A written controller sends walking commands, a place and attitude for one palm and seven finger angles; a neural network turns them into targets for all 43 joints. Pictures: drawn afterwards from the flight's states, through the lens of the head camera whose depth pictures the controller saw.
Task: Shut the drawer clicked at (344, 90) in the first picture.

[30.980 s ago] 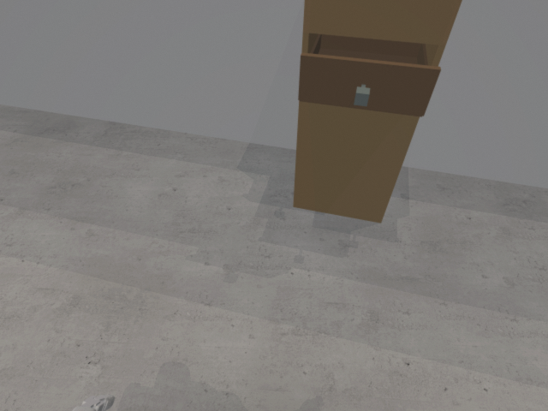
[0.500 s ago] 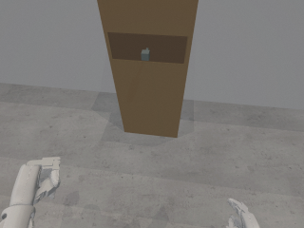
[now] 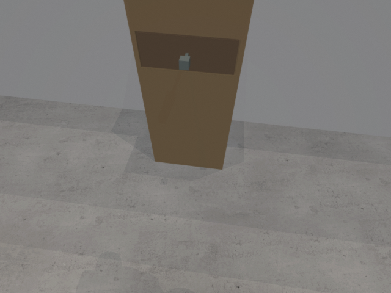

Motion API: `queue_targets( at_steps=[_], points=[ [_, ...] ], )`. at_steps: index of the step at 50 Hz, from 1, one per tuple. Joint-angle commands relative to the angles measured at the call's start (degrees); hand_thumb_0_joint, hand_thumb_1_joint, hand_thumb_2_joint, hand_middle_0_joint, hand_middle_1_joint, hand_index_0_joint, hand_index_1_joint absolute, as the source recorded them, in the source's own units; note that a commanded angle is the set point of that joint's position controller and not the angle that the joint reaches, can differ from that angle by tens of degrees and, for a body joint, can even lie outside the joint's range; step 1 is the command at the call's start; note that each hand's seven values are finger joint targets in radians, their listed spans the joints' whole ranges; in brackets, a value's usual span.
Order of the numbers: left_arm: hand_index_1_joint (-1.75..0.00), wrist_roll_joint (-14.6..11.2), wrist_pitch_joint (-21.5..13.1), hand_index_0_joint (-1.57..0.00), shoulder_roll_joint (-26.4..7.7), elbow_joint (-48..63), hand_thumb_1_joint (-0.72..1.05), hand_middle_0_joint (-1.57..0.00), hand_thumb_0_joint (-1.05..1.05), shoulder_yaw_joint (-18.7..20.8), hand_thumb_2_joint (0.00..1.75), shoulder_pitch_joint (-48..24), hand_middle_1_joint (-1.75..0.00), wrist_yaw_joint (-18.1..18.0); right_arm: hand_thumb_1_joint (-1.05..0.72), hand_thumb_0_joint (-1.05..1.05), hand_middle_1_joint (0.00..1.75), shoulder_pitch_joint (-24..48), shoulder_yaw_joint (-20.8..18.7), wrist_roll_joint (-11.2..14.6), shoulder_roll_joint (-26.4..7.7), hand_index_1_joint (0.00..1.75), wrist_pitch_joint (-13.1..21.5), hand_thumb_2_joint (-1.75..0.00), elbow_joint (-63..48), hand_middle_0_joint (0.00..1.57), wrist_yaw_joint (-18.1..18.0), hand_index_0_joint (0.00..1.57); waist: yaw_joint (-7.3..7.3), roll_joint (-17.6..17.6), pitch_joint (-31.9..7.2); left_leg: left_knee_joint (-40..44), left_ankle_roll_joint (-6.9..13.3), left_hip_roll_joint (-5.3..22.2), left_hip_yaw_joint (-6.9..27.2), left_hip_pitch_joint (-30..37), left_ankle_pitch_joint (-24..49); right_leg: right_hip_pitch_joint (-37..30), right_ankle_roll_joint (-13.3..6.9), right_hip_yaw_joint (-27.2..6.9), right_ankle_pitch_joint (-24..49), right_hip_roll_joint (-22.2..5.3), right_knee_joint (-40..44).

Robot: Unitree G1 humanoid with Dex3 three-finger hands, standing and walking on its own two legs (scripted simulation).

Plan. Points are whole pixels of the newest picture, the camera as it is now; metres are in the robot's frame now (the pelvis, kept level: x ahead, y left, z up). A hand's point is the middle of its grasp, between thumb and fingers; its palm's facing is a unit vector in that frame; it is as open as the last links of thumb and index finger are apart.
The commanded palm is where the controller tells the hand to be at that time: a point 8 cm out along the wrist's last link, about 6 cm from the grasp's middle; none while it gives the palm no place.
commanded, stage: let the arm hang, fingers relaxed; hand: left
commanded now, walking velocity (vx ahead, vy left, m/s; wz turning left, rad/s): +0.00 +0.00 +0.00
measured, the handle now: (185, 60) +0.90 +0.10 -0.01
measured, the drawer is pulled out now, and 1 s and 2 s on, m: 0.00 0.00 0.00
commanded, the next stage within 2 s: look to check the result in 0.52 s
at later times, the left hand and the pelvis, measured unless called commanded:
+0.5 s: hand out of the picture +0.04 +0.17 -0.17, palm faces -0.01 -0.98 -0.19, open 7.4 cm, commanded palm none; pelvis +0.01 -0.01 +0.00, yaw -1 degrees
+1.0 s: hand out of the picture +0.03 +0.18 -0.17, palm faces +0.01 -0.97 -0.24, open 7.4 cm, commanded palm none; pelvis +0.02 -0.02 +0.00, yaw -1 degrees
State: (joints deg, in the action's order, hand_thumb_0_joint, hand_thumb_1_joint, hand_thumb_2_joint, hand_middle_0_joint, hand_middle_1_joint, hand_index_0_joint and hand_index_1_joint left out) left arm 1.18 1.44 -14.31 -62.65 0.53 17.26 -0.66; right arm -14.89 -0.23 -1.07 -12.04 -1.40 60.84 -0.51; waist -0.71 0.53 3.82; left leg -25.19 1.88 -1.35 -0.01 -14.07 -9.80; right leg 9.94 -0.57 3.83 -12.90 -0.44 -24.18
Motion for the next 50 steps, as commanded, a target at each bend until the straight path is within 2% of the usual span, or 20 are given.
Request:
queue_targets(
  at_steps=[1,4,10,18,25,29,31,38,40,42,45,50],
  points=[
    [-0.3,-0.3,-2.0,-0.2,-6.3,1.3,0.9,-0.2,0.0,1.1,0.9,-0.5,-0.3,-0.4,-0.9,0.0,0.3,-1.2,-1.7,0.2,-8.6,0.3,1.6,-0.9,-1.3,0.2,-0.9,0.2,0.76,-1.3,-0.7,7.2,0.9,6.8,7.6,1.4,-4.6,2.2,-2.8,-6.6,-4.6,-5.3,6.1],
    [-0.3,-0.4,-2.1,-0.2,-5.9,0.2,0.9,-0.2,0.0,1.1,0.9,-0.7,-0.3,-0.6,-0.9,0.0,0.3,-1.8,-1.5,0.2,-7.4,0.3,1.7,-0.9,0.1,0.2,-1.0,0.2,0.87,-2.5,-0.6,7.0,0.8,6.7,6.8,2.3,-2.1,2.0,-2.7,-6.6,-3.4,-5.6,6.2],
    [-0.3,-0.4,-2.1,-0.2,-5.0,-0.8,0.9,-0.2,0.0,1.1,0.9,-1.0,-0.3,-0.9,-0.9,0.0,0.3,-1.9,-1.2,0.1,-5.9,0.3,1.8,-0.9,1.7,0.2,-1.1,0.2,0.82,-1.2,1.0,7.4,0.6,6.6,6.3,2.0,-0.5,2.1,-2.4,-6.6,-2.3,-5.5,6.2],
    [-0.3,-0.4,-2.2,-0.2,-4.2,-1.0,0.9,-0.2,0.0,1.3,0.9,-1.4,-0.3,-1.0,-0.9,0.0,0.3,-2.0,-1.2,0.0,-4.6,0.3,1.9,-0.9,2.5,0.2,-1.2,0.2,0.8,-0.6,0.9,7.0,0.2,6.2,5.5,2.3,0.6,1.6,-2.4,-6.7,-2.1,-5.8,6.7],
    [-0.3,-0.5,-2.6,-0.2,-3.6,-1.0,0.9,-0.2,0.0,1.5,0.9,-1.7,-0.3,-1.0,-0.9,0.0,0.3,-1.8,-1.3,0.0,-4.5,0.3,2.1,-0.9,2.6,0.2,-1.5,0.2,0.95,0.8,-0.7,6.4,0.0,6.4,5.2,3.8,3.9,0.5,-2.6,-7.1,1.0,-5.9,6.9],
    [-0.3,-0.5,-2.5,-0.2,-3.4,-1.2,0.9,-0.2,0.0,1.5,0.9,-1.7,-0.3,-1.0,-0.9,0.0,0.3,-1.8,-1.3,0.0,-4.5,0.3,2.1,-0.9,2.7,0.2,-1.6,0.2,0.89,1.5,0.0,6.5,0.0,6.6,5.2,3.6,3.9,0.2,-2.5,-6.9,1.3,-5.8,7.1],
    [-0.3,-0.5,-2.7,-0.2,-3.8,-1.2,0.9,-0.2,0.0,1.6,0.9,-1.4,-0.3,-1.0,-0.9,0.0,0.3,-1.8,-1.4,0.1,-5.0,0.3,2.1,-0.9,2.6,0.2,-1.6,0.2,0.87,-0.4,-0.6,6.2,0.0,6.7,5.1,4.3,5.1,0.0,-2.6,-6.7,2.2,-5.7,7.1],
    [-0.3,-0.6,-2.7,-0.2,-3.8,-1.5,0.9,-0.2,0.0,1.5,0.9,-1.4,-0.3,-1.1,-0.9,0.0,0.3,-1.5,-1.4,0.1,-5.1,0.3,2.0,-0.9,2.9,0.2,-1.7,0.2,1.06,-0.5,-0.2,6.1,0.0,6.8,4.9,5.1,5.4,-0.1,-2.6,-6.9,2.9,-5.9,7.8],
    [-0.3,-0.6,-2.8,-0.2,-3.9,-1.6,0.9,-0.2,0.0,1.4,0.9,-1.5,-0.3,-1.1,-0.9,0.0,0.3,-1.3,-1.5,0.1,-5.4,0.3,2.0,-0.9,2.9,0.2,-1.7,0.2,1.09,-0.9,-0.7,6.0,-0.1,6.8,4.9,5.4,5.6,-0.3,-2.6,-6.9,3.4,-6.0,7.7],
    [-0.3,-0.6,-2.9,-0.2,-4.1,-1.7,0.9,-0.2,0.0,1.5,0.9,-1.2,-0.3,-1.1,-0.9,0.0,0.3,-1.1,-1.5,0.1,-5.3,0.3,2.0,-0.9,2.9,0.2,-1.7,0.2,1.08,0.2,-1.7,5.7,0.0,7.0,4.7,6.3,6.8,-0.8,-2.6,-6.9,5.2,-6.1,7.4],
    [-0.3,-0.6,-2.9,-0.2,-4.3,-1.7,0.9,-0.2,0.0,1.5,0.9,-1.6,-0.3,-1.1,-0.9,0.0,0.3,-0.7,-1.5,0.2,-5.8,0.3,2.1,-0.9,2.9,0.2,-1.7,0.2,1.04,-1.2,-1.0,6.1,-0.1,7.1,4.8,6.2,6.8,-0.7,-2.5,-6.9,5.5,-5.9,7.5],
    [-0.3,-0.6,-3.0,-0.2,-4.7,-1.6,0.9,-0.2,0.0,1.6,0.9,-1.8,-0.3,-1.1,-0.9,0.0,0.3,-0.2,-1.4,0.2,-6.1,0.3,2.1,-0.9,3.0,0.2,-1.7,0.2,0.99,-0.6,-0.9,6.4,-0.1,7.2,4.7,6.3,7.7,-1.4,-2.4,-6.8,7.2,-6.1,7.5]
  ],
)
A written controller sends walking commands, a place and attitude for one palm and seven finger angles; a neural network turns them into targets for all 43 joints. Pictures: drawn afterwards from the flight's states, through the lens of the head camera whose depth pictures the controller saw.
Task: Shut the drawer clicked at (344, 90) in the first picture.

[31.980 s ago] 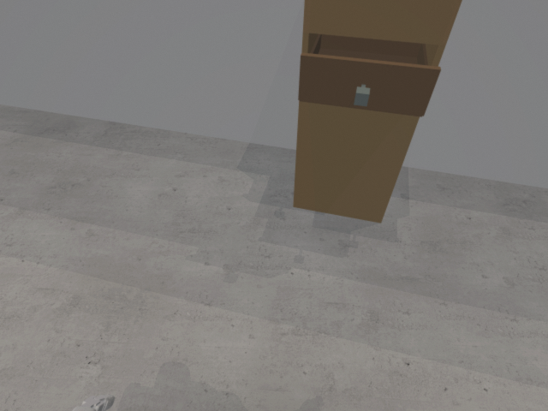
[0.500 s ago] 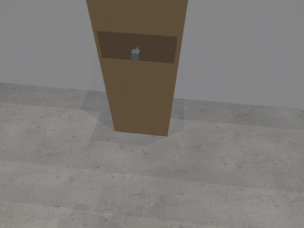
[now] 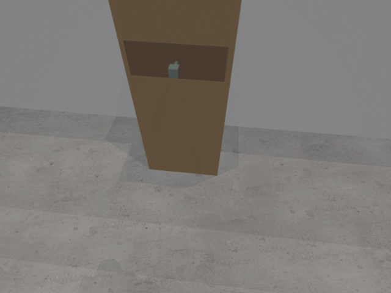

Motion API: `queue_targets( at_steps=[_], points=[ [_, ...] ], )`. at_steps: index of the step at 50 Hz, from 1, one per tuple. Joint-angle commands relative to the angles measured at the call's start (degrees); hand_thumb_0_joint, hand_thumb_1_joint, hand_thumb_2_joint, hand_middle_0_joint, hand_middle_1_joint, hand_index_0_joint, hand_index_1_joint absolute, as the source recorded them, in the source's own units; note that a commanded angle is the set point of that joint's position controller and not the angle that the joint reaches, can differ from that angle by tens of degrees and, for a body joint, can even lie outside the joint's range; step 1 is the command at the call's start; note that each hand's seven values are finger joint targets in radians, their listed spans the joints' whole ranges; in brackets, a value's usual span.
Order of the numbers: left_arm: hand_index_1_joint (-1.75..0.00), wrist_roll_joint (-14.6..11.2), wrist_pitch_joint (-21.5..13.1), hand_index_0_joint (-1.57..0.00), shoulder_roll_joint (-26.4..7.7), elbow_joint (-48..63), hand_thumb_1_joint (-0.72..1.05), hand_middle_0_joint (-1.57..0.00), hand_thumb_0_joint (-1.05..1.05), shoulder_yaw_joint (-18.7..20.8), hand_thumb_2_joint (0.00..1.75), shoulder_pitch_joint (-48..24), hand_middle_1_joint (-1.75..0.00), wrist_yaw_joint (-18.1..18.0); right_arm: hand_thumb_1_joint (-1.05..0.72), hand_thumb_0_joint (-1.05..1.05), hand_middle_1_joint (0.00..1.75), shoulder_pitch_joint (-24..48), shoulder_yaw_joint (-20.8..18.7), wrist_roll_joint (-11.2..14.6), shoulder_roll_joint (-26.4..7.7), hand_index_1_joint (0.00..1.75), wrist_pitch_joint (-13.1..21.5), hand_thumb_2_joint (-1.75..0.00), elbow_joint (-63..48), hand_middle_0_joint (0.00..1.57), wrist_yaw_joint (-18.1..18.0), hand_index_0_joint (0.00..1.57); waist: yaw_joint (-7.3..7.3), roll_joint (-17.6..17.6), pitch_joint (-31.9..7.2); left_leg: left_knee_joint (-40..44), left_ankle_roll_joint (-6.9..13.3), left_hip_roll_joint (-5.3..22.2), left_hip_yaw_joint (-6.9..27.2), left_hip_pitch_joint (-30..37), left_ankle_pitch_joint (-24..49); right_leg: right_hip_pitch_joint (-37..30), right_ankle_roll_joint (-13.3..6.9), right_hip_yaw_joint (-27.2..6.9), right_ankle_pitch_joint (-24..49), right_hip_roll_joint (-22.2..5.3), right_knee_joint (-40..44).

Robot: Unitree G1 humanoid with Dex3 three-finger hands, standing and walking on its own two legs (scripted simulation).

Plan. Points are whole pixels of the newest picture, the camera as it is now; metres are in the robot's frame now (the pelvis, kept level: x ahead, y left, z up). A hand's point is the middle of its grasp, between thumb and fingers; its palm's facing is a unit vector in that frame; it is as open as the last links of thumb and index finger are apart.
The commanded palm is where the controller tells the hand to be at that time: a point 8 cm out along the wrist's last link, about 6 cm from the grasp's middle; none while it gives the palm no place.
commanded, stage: look to check the result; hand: left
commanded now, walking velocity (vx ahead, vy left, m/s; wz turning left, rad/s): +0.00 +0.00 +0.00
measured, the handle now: (174, 68) +0.87 +0.13 -0.02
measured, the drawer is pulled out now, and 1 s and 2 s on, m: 0.00 0.00 0.00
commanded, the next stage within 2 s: stand and wait in 0.14 s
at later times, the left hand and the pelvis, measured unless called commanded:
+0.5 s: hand out of the picture +0.03 +0.19 -0.17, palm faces +0.01 -0.97 -0.25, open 7.4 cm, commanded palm none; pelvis +0.01 -0.01 +0.00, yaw +0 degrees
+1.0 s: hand out of the picture +0.04 +0.19 -0.17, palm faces +0.01 -0.97 -0.26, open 7.4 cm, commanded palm none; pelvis +0.01 -0.02 +0.00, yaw +0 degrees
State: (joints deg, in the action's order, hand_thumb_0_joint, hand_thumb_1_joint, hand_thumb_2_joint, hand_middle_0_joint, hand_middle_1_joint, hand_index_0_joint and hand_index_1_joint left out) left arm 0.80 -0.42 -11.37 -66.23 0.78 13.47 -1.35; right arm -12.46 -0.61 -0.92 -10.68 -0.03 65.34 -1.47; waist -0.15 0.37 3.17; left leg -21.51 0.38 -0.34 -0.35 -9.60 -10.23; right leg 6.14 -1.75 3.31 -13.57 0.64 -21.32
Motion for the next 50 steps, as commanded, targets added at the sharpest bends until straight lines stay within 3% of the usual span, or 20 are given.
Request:
queue_targets(
  at_steps=[1,5,41,50],
  points=[
    [-0.3,-0.2,-1.2,-0.2,-7.8,2.0,0.9,-0.2,0.0,1.3,0.9,2.3,-0.3,-0.5,-0.9,0.0,0.3,-2.1,-1.1,0.1,-7.9,0.3,0.7,-0.9,-1.7,0.2,-0.8,0.2,0.37,-0.7,-0.2,2.5,1.4,6.2,5.0,2.3,8.3,3.1,-1.2,-6.4,7.9,-7.0,4.7],
    [-0.3,-0.2,-1.1,-0.2,-8.0,1.9,0.9,-0.2,0.0,1.3,0.9,1.6,-0.3,-0.4,-0.9,0.0,0.3,-1.8,-1.0,0.0,-7.7,0.3,0.7,-0.9,-1.5,0.2,-0.7,0.2,0.42,-0.5,0.6,3.4,1.3,6.2,5.2,1.7,6.4,3.0,-1.2,-6.5,5.4,-7.0,5.3],
    [-0.3,-0.2,-1.6,-0.2,-9.9,2.5,0.9,-0.2,0.0,1.9,0.9,0.0,-0.3,-0.4,-0.9,0.0,0.3,-0.4,-1.1,0.1,-9.8,0.3,1.0,-0.9,-1.7,0.2,-0.8,0.2,0.32,-0.6,-2.1,3.2,1.0,6.7,4.6,4.1,10.9,0.1,-1.4,-6.7,13.3,-7.3,5.3],
    [-0.3,-0.3,-1.6,-0.2,-10.2,2.6,0.9,-0.2,0.0,1.8,0.9,-0.4,-0.3,-0.3,-0.9,0.0,0.3,0.0,-1.1,0.0,-10.0,0.3,0.9,-0.9,-1.7,0.2,-0.8,0.2,0.35,-1.0,-0.8,3.6,0.7,6.6,4.5,3.7,9.6,0.4,-1.3,-6.8,13.0,-7.5,5.9]
  ],
)
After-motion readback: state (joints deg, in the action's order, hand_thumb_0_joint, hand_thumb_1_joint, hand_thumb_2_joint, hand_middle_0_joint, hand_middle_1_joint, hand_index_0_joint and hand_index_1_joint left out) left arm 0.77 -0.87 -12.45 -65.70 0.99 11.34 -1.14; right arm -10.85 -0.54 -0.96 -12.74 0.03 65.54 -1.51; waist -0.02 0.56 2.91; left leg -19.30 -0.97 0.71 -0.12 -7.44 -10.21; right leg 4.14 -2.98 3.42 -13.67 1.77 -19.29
